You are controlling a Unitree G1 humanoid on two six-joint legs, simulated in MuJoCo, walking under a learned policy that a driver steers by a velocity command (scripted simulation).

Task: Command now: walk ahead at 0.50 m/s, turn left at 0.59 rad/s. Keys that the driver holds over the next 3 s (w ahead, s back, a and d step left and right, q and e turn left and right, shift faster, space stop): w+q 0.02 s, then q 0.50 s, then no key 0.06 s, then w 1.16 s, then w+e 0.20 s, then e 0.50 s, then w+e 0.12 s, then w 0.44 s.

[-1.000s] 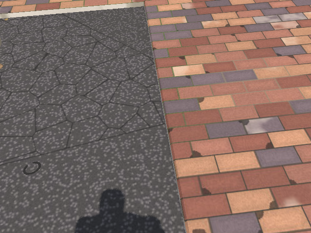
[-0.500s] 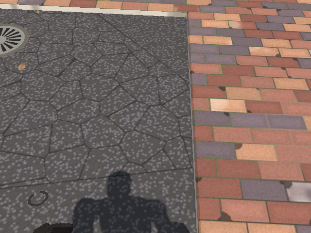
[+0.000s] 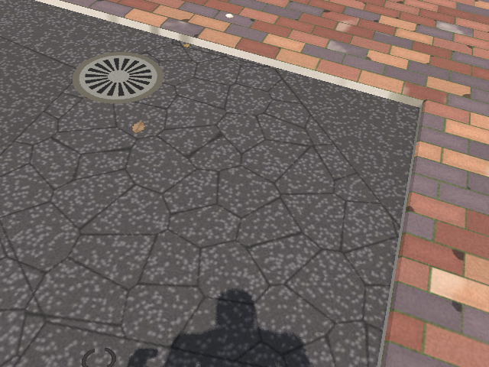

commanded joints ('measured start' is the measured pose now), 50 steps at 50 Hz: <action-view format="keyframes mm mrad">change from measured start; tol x32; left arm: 1 -52 -22 -35 -192 -28 -45 -8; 50 -141 69 -30 -92 -4 27 -22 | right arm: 1 176 -209 -30 -25 1 -49 19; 50 83 -100 10 -79 -8 -72 -46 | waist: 1 27 354 -23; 19 -15 -261 -384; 50 -25 127 60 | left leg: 1 324 352 -893 -385 -116 324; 11 162 73 -284 -193 726 91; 16 146 13 -355 2 580 19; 18 -218 -200 -249 507 -435 -75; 20 -346 -71 -185 723 -296 -135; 36 230 -40 49 -99 42 -24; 39 307 363 -653 -453 -382 223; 50 277 171 -162 -499 192 108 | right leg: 1 -655 70 141 414 -48 -17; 15 59 178 123 -667 546 10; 18 681 -314 584 -619 1326 -260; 22 306 -177 387 -761 554 -222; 37 -66 -69 102 -734 -66 -83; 40 -491 60 118 -127 35 -11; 50 -330 51 90 -359 557 48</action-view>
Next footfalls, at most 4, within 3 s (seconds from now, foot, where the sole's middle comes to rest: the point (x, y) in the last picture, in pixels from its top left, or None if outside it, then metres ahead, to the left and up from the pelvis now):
0.34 right None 0.33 -0.08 -0.77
0.74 left None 0.18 0.13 -0.77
1.22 right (216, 353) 0.56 0.03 -0.77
1.76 left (100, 286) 0.76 0.37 -0.77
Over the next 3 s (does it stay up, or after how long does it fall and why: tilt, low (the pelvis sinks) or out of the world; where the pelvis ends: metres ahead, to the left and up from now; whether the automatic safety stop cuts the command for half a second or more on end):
stays up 1.07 0.33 0.02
